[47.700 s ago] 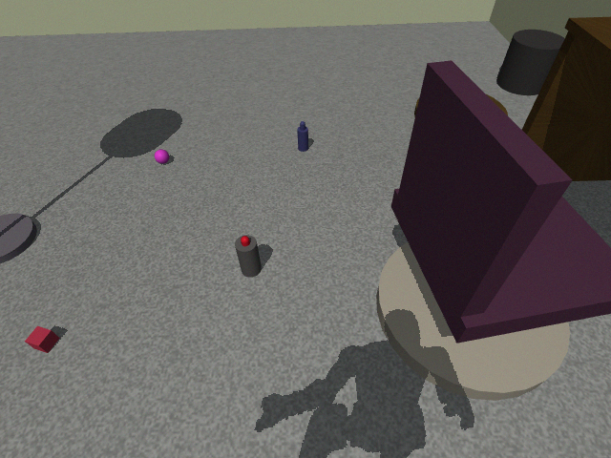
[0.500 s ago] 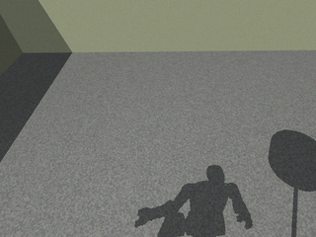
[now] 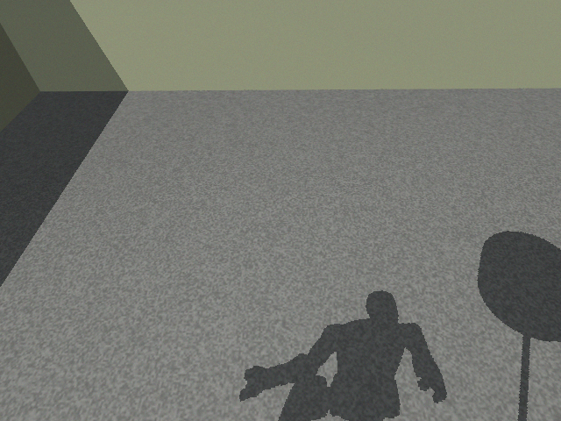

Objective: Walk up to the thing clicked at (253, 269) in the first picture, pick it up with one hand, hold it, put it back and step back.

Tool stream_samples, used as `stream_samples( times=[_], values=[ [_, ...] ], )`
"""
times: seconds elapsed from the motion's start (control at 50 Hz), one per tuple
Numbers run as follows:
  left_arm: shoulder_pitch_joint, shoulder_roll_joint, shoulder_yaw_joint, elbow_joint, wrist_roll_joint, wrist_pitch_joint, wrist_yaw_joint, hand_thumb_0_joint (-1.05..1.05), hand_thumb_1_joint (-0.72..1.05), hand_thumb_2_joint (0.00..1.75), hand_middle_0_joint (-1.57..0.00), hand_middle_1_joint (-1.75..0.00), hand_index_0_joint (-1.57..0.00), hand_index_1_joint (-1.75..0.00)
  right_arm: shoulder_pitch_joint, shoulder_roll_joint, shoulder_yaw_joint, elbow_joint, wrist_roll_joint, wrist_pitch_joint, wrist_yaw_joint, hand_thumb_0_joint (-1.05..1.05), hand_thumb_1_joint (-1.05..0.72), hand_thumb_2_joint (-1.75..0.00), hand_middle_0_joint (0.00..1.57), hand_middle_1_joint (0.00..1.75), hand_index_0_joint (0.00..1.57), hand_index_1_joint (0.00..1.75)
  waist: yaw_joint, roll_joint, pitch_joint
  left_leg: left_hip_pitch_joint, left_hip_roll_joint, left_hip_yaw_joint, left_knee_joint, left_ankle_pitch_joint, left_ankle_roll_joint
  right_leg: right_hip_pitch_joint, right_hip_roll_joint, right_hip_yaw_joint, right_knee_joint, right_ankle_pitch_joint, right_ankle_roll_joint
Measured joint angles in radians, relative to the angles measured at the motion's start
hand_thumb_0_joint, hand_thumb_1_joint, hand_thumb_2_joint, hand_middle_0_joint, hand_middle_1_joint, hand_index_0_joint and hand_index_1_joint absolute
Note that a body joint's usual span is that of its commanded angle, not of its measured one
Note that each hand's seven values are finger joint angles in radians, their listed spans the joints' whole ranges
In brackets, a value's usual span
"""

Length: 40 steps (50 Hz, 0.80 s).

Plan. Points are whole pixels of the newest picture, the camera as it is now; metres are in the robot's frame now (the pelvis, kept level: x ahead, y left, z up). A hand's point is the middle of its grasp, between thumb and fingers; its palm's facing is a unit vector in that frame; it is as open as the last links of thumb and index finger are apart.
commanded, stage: stand
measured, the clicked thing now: out of the picture -0.27 -1.66 -0.68
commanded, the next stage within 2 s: walk up in 0.38 s
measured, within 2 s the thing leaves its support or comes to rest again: neither
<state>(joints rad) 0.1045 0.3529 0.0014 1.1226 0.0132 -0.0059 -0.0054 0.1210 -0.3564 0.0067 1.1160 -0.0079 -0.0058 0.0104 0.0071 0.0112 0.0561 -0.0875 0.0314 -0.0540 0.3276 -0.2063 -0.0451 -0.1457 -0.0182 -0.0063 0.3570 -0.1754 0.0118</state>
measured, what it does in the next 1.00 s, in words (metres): walks ahead, turning right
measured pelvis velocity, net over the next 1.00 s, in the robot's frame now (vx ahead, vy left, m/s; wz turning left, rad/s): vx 0.15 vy -0.04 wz -0.48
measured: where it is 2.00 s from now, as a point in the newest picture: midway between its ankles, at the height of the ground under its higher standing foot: outside the picture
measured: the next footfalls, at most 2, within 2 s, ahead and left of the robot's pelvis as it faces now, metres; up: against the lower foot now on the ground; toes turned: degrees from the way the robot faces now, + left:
left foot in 1.14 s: +0.43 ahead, +0.06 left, +0.00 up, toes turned -31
right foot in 1.52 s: +0.25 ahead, -0.11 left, +0.00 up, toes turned -44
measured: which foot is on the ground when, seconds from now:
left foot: down 0.00-0.68, up 0.70-1.00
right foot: down 0.00-1.00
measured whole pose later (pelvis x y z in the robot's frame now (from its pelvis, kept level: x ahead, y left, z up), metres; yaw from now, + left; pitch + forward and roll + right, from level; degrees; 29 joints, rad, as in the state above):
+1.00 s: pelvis +0.15 -0.04 -0.02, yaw -27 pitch -2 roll -1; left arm 0.44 0.36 0.05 0.81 0.02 -0.08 0.02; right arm 0.21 -0.45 -0.10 0.73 -0.06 0.05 0.10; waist 0.03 0.12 0.09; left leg -0.59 0.12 -0.07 0.95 -0.28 -0.02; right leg -0.21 0.05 0.14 0.59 -0.34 0.00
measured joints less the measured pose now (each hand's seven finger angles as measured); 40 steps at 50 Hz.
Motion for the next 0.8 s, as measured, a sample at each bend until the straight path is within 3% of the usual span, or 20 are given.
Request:
stream_samples(
  times=[0.38,0.4,0.44,0.48,0.52,0.56,0.62,0.66,0.68,0.7,0.74,0.8],
  values=[
    [0.007,-0.001,0.003,0.004,0.0,0.0,0.001,0.0,0.9,0.9,-0.21,-0.3,-0.21,-0.3,0.002,-0.001,-0.001,-0.008,0.0,0.002,0.0,0.01,-0.91,-0.9,0.2,0.3,0.2,0.3,0.0,0.0,-0.001,0.008,-0.001,0.002,0.0,-0.001,0.002,0.008,-0.001,0.002,-0.002,0.001,0.002],
    [0.016,-0.001,0.012,-0.009,0.004,0.003,-0.005,0.0,0.9,0.9,-0.21,-0.3,-0.21,-0.3,0.007,-0.001,-0.008,-0.016,-0.005,0.002,0.004,0.01,-0.91,-0.9,0.2,0.3,0.2,0.3,0.003,-0.001,-0.003,0.002,0.0,0.007,0.016,-0.024,0.013,0.002,0.0,0.006,0.01,-0.013,-0.003],
    [0.064,0.003,0.042,-0.057,0.015,0.01,-0.026,0.0,0.9,0.9,-0.21,-0.3,-0.21,-0.3,0.018,-0.004,-0.031,-0.055,-0.024,0.0,0.024,0.01,-0.91,-0.9,0.2,0.3,0.2,0.3,0.023,-0.009,-0.01,-0.011,0.0,0.051,0.08,-0.126,0.041,-0.031,0.01,0.055,0.069,-0.044,-0.011],
    [0.112,0.008,0.064,-0.078,0.021,0.026,-0.041,0.0,0.9,0.9,-0.21,-0.3,-0.21,-0.3,0.028,-0.011,-0.054,-0.111,-0.029,-0.011,0.036,0.01,-0.91,-0.9,0.2,0.3,0.2,0.3,0.026,-0.015,-0.021,-0.011,-0.001,0.095,0.101,-0.154,0.051,-0.085,0.017,0.1,0.161,-0.117,-0.009],
    [0.136,0.01,0.076,-0.08,0.027,0.043,-0.048,0.0,0.9,0.9,-0.21,-0.3,-0.21,-0.3,0.043,-0.024,-0.074,-0.168,-0.03,-0.026,0.037,0.01,-0.9,-0.9,0.2,0.3,0.21,0.3,0.003,0.001,-0.025,-0.011,0.021,0.13,0.094,-0.084,0.044,-0.176,0.013,0.062,0.33,-0.204,-0.014],
    [0.147,0.022,0.085,-0.094,0.025,0.049,-0.058,0.01,0.9,0.9,-0.21,-0.3,-0.21,-0.3,0.063,-0.027,-0.088,-0.199,-0.034,-0.032,0.033,0.01,-0.9,-0.9,0.2,0.3,0.21,0.3,-0.01,0.002,-0.016,0.012,0.035,0.161,0.085,-0.101,0.03,-0.242,-0.012,0.024,0.438,-0.222,-0.016],
    [0.161,0.035,0.096,-0.136,0.013,0.037,-0.079,0.01,0.9,0.9,-0.21,-0.3,-0.21,-0.3,0.095,-0.051,-0.1,-0.216,-0.041,-0.021,0.038,0.01,-0.9,-0.9,0.2,0.3,0.2,0.3,-0.009,0.017,0.002,0.052,0.063,0.205,0.101,-0.148,0.015,-0.257,-0.05,-0.014,0.395,-0.201,-0.015],
    [0.173,0.047,0.098,-0.168,0.012,0.019,-0.08,0.01,0.9,0.9,-0.21,-0.3,-0.21,-0.3,0.109,-0.071,-0.105,-0.226,-0.037,-0.006,0.041,0.01,-0.9,-0.9,0.2,0.3,0.2,0.3,-0.008,0.033,0.015,0.048,0.094,0.224,0.193,-0.217,0.009,-0.226,-0.051,-0.035,0.319,-0.14,-0.02],
    [0.176,0.055,0.101,-0.184,0.012,0.005,-0.075,0.01,0.9,0.9,-0.21,-0.3,-0.21,-0.3,0.113,-0.08,-0.108,-0.231,-0.034,0.003,0.04,0.01,-0.9,-0.9,0.2,0.3,0.2,0.3,-0.008,0.045,0.024,0.02,0.12,0.219,0.294,-0.26,0.021,-0.216,-0.035,-0.043,0.311,-0.088,-0.023],
    [0.175,0.056,0.105,-0.2,0.014,-0.009,-0.063,0.01,0.9,0.9,-0.21,-0.3,-0.21,-0.3,0.111,-0.087,-0.109,-0.231,-0.03,0.014,0.038,0.01,-0.9,-0.9,0.2,0.3,0.2,0.3,-0.004,0.061,0.04,-0.027,0.132,0.177,0.434,-0.298,0.037,-0.219,-0.015,-0.048,0.35,-0.101,-0.027],
    [0.186,0.047,0.104,-0.228,0.005,-0.025,-0.042,0.0,0.9,0.9,-0.2,-0.3,-0.21,-0.3,0.1,-0.094,-0.104,-0.228,-0.023,0.039,0.041,0.01,-0.91,-0.9,0.2,0.3,0.2,0.3,0.016,0.071,0.051,-0.138,0.076,0.08,0.686,-0.335,0.044,-0.215,0.011,-0.029,0.382,-0.141,-0.038],
    [0.22,0.017,0.081,-0.244,-0.006,-0.029,-0.019,0.0,0.9,0.9,-0.21,-0.3,-0.21,-0.3,0.075,-0.099,-0.093,-0.25,-0.013,0.043,0.049,0.01,-0.91,-0.9,0.2,0.3,0.2,0.3,0.027,0.096,0.056,-0.277,0.039,0.038,0.819,-0.262,0.05,-0.152,0.046,0.008,0.302,-0.124,-0.043]
  ],
)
